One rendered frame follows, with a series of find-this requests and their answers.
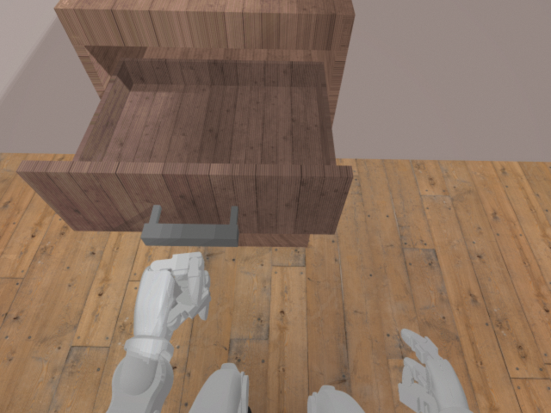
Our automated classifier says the robot right hand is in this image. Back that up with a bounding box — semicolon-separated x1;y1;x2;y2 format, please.
398;329;469;413

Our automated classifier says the robot thigh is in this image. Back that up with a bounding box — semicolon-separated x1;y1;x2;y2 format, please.
189;369;249;413
307;390;365;413

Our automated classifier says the robot left hand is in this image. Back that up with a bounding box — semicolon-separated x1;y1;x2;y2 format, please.
133;251;211;341

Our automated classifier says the cabinet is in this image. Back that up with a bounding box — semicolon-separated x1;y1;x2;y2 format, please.
54;0;355;247

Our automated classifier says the handle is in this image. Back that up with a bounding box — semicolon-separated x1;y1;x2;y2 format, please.
141;205;239;247

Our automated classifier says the robot left forearm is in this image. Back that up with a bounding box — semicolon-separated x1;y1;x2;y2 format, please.
106;336;174;413

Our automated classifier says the left robot thigh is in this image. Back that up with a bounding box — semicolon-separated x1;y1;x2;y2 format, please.
189;369;249;413

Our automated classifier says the drawer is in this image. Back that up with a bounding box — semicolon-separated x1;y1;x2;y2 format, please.
16;58;354;235

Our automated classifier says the right robot thigh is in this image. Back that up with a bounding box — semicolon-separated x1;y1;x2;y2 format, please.
307;390;365;413

